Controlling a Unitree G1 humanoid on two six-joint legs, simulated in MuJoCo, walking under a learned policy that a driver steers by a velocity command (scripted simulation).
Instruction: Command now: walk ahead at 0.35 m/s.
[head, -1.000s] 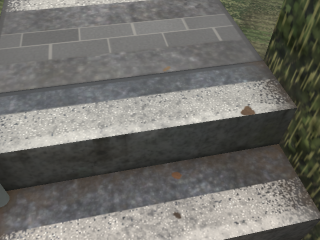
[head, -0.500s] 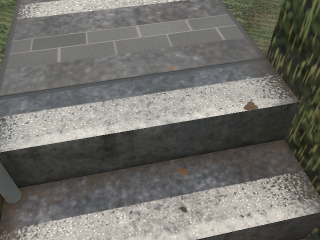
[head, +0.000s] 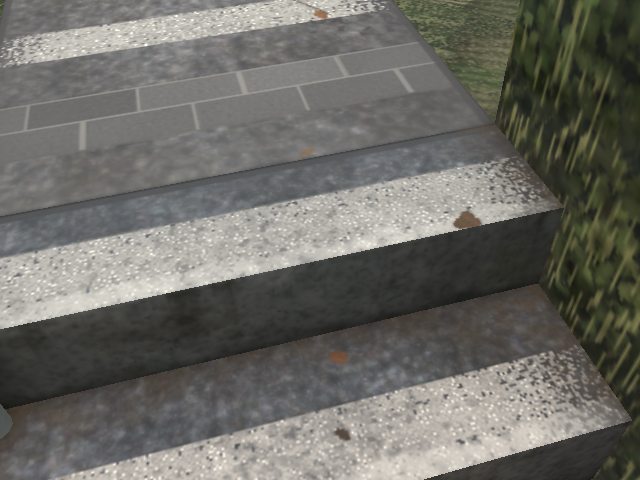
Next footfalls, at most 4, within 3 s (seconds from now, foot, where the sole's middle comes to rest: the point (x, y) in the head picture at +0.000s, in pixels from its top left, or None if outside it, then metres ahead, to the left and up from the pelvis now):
0.56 left None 0.26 0.06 -0.60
1.02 right None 0.32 -0.28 -0.61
1.34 left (353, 407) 0.52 -0.03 -0.39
1.86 right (385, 211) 0.77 -0.10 -0.20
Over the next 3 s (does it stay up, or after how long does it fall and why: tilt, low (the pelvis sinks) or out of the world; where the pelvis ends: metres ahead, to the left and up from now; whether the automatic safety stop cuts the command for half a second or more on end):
stays up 1.13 0.19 0.57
